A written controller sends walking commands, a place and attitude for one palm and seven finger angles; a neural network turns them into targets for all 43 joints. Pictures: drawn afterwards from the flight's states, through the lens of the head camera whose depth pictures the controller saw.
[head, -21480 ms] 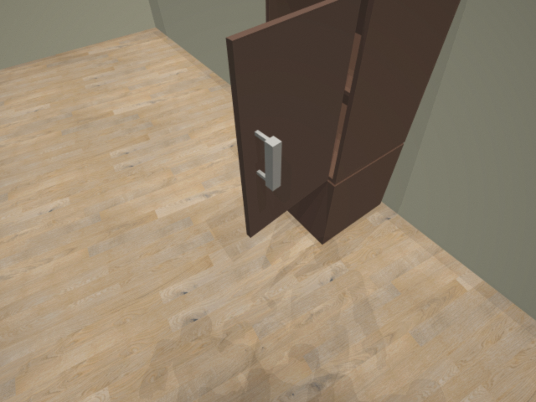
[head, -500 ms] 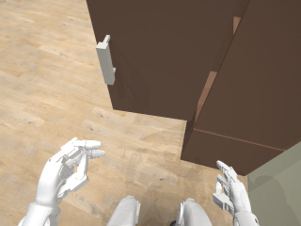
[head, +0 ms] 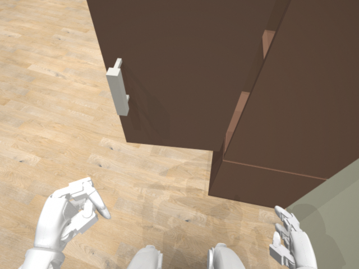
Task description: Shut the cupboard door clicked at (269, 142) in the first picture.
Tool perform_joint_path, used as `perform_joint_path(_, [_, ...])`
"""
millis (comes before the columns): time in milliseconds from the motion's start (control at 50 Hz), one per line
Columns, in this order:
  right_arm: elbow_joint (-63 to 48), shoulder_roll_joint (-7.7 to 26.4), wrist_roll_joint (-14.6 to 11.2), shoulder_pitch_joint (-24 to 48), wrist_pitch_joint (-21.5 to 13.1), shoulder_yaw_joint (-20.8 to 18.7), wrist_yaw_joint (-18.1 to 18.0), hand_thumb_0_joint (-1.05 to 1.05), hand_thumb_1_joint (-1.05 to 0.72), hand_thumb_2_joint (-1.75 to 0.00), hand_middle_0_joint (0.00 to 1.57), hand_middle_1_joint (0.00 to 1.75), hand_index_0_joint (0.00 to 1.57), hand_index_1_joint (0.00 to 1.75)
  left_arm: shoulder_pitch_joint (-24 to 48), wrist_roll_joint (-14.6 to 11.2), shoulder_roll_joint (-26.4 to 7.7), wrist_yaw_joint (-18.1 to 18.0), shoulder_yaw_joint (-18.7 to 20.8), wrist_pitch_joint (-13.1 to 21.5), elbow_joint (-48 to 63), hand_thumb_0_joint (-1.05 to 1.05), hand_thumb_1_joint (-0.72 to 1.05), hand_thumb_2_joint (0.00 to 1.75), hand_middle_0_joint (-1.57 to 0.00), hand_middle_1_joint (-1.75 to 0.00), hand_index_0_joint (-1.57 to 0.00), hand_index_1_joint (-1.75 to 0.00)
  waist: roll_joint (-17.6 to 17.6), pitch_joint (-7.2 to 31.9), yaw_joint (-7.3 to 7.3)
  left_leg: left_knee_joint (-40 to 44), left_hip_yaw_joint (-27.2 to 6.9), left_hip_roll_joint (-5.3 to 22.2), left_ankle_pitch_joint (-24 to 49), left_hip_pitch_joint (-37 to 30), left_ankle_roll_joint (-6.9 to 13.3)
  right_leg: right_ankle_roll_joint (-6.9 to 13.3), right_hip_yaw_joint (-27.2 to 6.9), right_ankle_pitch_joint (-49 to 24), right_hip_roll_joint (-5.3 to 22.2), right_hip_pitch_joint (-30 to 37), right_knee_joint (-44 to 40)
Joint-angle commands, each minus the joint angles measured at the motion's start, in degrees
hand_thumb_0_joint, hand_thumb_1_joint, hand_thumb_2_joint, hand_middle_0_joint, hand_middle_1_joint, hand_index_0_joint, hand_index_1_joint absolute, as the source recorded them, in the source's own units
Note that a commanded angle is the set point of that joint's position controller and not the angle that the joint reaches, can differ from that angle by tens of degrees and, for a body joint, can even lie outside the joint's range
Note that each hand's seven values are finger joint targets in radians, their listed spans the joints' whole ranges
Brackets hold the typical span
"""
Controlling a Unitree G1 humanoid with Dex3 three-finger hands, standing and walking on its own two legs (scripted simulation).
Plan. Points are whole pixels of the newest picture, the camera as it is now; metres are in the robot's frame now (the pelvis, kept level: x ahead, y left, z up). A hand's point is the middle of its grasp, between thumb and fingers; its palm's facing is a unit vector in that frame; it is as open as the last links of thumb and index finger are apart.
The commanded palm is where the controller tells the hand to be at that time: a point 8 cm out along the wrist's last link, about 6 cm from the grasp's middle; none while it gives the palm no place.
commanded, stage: raise the hand and make a fist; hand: left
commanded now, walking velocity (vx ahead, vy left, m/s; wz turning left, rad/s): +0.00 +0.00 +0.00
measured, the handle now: (121, 87) +0.53 +0.19 +0.07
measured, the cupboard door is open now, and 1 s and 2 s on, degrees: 96 96 96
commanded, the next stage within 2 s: bring the fist close to the handle in 0.78 s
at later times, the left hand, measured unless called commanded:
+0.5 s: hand (93, 200) +0.23 +0.18 +0.07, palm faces -0.04 -1.00 -0.05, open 3.1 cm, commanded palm +0.21 +0.23 +0.07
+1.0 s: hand (96, 200) +0.24 +0.17 +0.07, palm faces -0.03 -1.00 -0.05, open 3.1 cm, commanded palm +0.23 +0.23 +0.07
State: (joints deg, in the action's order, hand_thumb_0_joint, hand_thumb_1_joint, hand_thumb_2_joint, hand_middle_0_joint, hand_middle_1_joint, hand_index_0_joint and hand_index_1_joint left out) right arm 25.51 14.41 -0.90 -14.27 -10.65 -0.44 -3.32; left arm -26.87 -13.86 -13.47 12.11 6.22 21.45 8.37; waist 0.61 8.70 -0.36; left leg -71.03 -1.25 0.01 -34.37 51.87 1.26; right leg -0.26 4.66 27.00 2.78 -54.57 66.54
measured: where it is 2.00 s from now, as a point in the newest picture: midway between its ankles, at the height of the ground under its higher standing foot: outside the picture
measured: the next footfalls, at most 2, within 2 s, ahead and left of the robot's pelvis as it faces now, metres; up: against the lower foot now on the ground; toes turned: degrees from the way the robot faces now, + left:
none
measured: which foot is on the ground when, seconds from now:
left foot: down 0.00-1.00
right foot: down 0.00-1.00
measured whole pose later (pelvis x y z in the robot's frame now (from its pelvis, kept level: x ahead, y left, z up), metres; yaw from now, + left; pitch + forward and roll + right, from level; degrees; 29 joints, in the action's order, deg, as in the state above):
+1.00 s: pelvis +0.00 -0.01 +0.01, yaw +1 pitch +14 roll -2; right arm 26.5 14.3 -1.3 -15.2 -9.9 1.8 -4.0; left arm -18.6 -15.7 -14.3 15.9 8.7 21.1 0.4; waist 1.7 8.4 0.1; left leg -68.1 -2.2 0.2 -33.3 49.2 0.3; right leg 0.6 5.5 26.6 2.4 -51.9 64.2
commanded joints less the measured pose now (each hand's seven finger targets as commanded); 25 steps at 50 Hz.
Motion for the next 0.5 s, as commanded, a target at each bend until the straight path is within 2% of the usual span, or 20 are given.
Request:
perform_joint_path(0, [-9.1, 6.6, 0.0, 1.0, -2.2, -2.6, -0.1, 0.00, -0.90, -0.90, 0.20, 0.30, 0.20, 0.30, 1.0, -0.5, -5.5, -0.1, 4.0, 3.0, 11.5, 0.00, 0.90, 0.90, -1.24, -1.44, -1.24, -1.44, 3.4, 10.6, 0.05, 14.8, -2.3, -0.6, 17.7, -5.7, -1.3, 2.2, 0.4, -8.2, -3.3, 12.1, -7.6])
perform_joint_path(40, [-9.3, 6.6, -0.1, 0.9, -1.8, -2.4, -0.1, 0.00, -0.90, -0.90, 0.20, 0.30, 0.20, 0.30, 1.6, -0.6, -5.2, 0.5, 3.7, 2.4, 10.4, 0.00, 0.90, 0.90, -1.28, -1.48, -1.28, -1.48, 2.6, 9.6, -0.25, 15.0, -2.3, -0.6, 16.4, -5.5, -1.5, 2.1, 0.3, -7.7, -3.2, 12.4, -8.4])
perform_joint_path(100, [-9.4, 6.6, 0.0, 0.8, -1.7, -2.1, -0.2, 0.00, -0.90, -0.90, 0.20, 0.30, 0.20, 0.30, 3.4, -0.9, -6.7, 1.2, 5.0, 2.0, 10.5, 0.00, 0.90, 0.90, -1.30, -1.50, -1.30, -1.50, 3.5, 10.0, -0.13, 15.0, -2.2, -0.7, 17.3, -5.8, -1.3, 2.3, 0.1, -8.7, -3.2, 13.5, -8.6])
perform_joint_path(120, [-9.4, 6.5, -0.1, 0.7, -1.7, -2.1, -0.2, 0.00, -0.90, -0.90, 0.20, 0.30, 0.20, 0.30, 3.6, -1.3, -6.3, 1.6, 4.9, 2.0, 10.6, 0.00, 0.90, 0.90, -1.30, -1.50, -1.30, -1.50, 3.0, 10.9, -0.26, 14.8, -2.0, -0.8, 17.4, -6.1, -1.3, 2.2, 0.0, -9.1, -3.1, 13.9, -8.8])
perform_joint_path(160, [-9.4, 6.5, -0.2, 0.6, -1.7, -1.9, -0.3, 0.00, -0.90, -0.90, 0.20, 0.30, 0.20, 0.30, 4.5, -1.9, -6.1, 2.2, 5.2, 1.9, 9.8, 0.00, 0.90, 0.90, -1.30, -1.50, -1.30, -1.50, 1.9, 10.0, -0.56, 14.7, -1.8, -0.7, 17.1, -5.7, -1.2, 2.0, -0.2, -9.2, -3.2, 14.1, -9.4])
perform_joint_path(180, [-9.3, 6.6, -0.1, 0.5, -1.7, -1.9, -0.4, 0.00, -0.90, -0.90, 0.20, 0.30, 0.20, 0.30, 5.3, -2.3, -6.7, 2.5, 6.0, 1.9, 9.3, 0.00, 0.90, 0.90, -1.30, -1.50, -1.30, -1.50, 1.0, 10.4, -0.42, 14.5, -1.7, -0.8, 16.6, -5.2, -1.1, 1.9, -0.6, -9.0, -3.0, 14.9, -9.7])
perform_joint_path(220, [-9.1, 6.5, -0.2, 0.7, -1.8, -1.8, -0.5, 0.00, -0.90, -0.90, 0.20, 0.30, 0.20, 0.30, 5.9, -2.5, -7.0, 3.0, 6.4, 2.0, 9.1, 0.00, 0.90, 0.90, -1.30, -1.50, -1.30, -1.50, 2.7, 10.7, -0.11, 14.5, -1.5, -1.0, 17.8, -5.5, -1.1, 2.1, -0.8, -10.1, -3.0, 15.7, -9.6])
perform_joint_path(260, [-8.8, 6.5, -0.3, 0.4, -2.0, -1.9, -0.5, 0.00, -0.90, -0.90, 0.20, 0.30, 0.20, 0.30, 6.0, -2.9, -7.0, 3.6, 6.6, 2.0, 8.8, 0.00, 0.90, 0.90, -1.30, -1.50, -1.30, -1.50, 1.9, 11.4, -0.20, 14.3, -1.3, -0.9, 19.0, -6.1, -1.1, 2.0, -1.0, -11.6, -2.9, 16.4, -9.8])
perform_joint_path(300, [-8.5, 6.6, -0.3, 0.5, -2.1, -1.7, -0.6, 0.00, -0.90, -0.90, 0.20, 0.30, 0.20, 0.30, 6.8, -3.0, -8.1, 3.8, 7.4, 1.7, 8.2, 0.00, 0.90, 0.90, -1.30, -1.50, -1.30, -1.50, 2.6, 11.5, -0.03, 14.3, -1.3, -1.0, 19.4, -5.7, -0.9, 2.2, -1.1, -11.7, -3.0, 16.9, -9.9])
perform_joint_path(340, [-8.4, 6.6, -0.5, 0.5, -2.2, -1.7, -0.5, 0.00, -0.90, -0.90, 0.20, 0.30, 0.20, 0.30, 7.0, -3.3, -7.5, 4.2, 7.1, 1.7, 8.2, 0.00, 0.90, 0.90, -1.30, -1.50, -1.30, -1.50, 2.9, 11.4, -0.04, 14.7, -1.2, -1.0, 19.4, -6.1, -1.0, 2.1, -1.3, -11.9, -2.7, 17.4, -10.3])
perform_joint_path(400, [-8.2, 6.6, -0.6, 0.6, -2.3, -1.9, -0.6, 0.00, -0.90, -0.90, 0.20, 0.30, 0.20, 0.30, 6.2, -3.8, -7.9, 4.4, 8.0, 1.4, 6.5, 0.00, 0.90, 0.90, -1.30, -1.50, -1.30, -1.50, 0.9, 11.1, 0.26, 14.8, -1.1, -1.1, 19.1, -5.2, -0.9, 2.1, -1.6, -11.4, -2.8, 18.5, -11.0])
perform_joint_path(480, [-8.3, 6.7, -0.6, 0.5, -2.3, -2.1, -0.6, 0.00, -0.90, -0.90, 0.20, 0.30, 0.20, 0.30, 6.3, -3.8, -7.3, 4.2, 7.5, 1.9, 5.8, 0.00, 0.90, 0.90, -1.30, -1.50, -1.30, -1.50, 0.6, 10.3, 0.23, 15.4, -0.8, -1.1, 17.6, -5.0, -1.0, 1.9, -1.7, -9.7, -2.5, 17.7, -11.4])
